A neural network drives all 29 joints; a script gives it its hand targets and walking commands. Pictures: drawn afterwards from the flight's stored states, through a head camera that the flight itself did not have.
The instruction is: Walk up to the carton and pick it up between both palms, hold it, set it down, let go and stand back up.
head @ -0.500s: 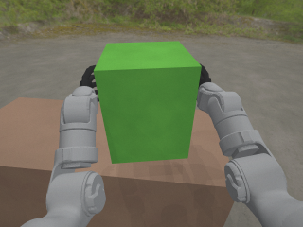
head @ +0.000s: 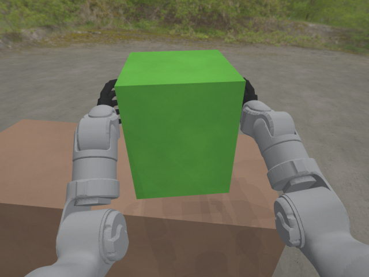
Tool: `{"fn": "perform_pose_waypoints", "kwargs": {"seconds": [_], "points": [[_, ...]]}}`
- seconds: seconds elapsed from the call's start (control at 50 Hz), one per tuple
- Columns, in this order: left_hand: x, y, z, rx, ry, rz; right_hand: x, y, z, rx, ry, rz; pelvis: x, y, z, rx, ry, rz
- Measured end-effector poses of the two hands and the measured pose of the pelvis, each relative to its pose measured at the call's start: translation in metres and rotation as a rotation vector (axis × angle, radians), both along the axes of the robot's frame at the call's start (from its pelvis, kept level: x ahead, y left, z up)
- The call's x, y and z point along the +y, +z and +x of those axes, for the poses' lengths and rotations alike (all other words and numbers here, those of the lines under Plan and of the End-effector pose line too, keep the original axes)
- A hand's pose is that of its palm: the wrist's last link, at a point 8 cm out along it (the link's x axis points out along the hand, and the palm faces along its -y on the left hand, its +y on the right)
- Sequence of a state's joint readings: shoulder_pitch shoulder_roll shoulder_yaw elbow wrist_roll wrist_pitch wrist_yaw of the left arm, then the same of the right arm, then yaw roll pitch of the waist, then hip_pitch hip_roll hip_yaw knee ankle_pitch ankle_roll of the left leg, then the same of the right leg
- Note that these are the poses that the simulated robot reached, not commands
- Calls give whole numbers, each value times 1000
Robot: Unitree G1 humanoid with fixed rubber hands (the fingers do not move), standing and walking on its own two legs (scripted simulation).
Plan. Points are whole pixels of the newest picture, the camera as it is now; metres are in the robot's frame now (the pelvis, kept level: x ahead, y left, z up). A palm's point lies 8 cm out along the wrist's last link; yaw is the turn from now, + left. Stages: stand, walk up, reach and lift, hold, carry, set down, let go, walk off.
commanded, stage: hold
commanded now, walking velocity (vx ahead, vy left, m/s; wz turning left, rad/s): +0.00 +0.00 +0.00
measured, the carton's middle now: (178, 121) +0.38 -0.02 +0.26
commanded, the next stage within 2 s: none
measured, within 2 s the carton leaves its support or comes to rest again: neither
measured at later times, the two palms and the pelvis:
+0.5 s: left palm (105, 113) +0.37 +0.14 +0.29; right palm (245, 110) +0.36 -0.16 +0.29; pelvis +0.00 +0.00 +0.00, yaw +0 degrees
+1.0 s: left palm (107, 112) +0.37 +0.13 +0.29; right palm (248, 110) +0.35 -0.16 +0.29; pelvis +0.00 +0.00 +0.00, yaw +0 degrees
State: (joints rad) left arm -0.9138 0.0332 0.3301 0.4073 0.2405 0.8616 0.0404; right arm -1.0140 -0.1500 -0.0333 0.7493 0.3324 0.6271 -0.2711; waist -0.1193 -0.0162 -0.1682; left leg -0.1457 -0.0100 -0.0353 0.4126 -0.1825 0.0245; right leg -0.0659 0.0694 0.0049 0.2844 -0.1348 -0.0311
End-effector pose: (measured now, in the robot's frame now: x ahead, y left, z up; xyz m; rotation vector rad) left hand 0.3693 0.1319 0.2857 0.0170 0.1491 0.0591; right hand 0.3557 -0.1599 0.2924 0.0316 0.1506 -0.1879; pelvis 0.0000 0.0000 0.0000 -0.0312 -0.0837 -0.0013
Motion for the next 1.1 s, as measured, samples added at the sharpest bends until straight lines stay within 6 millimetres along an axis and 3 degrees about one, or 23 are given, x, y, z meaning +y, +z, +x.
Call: {"fn": "perform_pose_waypoints", "kwargs": {"seconds": [1.1], "points": [[-1,2,1,5,-3,4,-1,-2,-1,9,-4,8,2,0,-1,0,-2,0]]}}
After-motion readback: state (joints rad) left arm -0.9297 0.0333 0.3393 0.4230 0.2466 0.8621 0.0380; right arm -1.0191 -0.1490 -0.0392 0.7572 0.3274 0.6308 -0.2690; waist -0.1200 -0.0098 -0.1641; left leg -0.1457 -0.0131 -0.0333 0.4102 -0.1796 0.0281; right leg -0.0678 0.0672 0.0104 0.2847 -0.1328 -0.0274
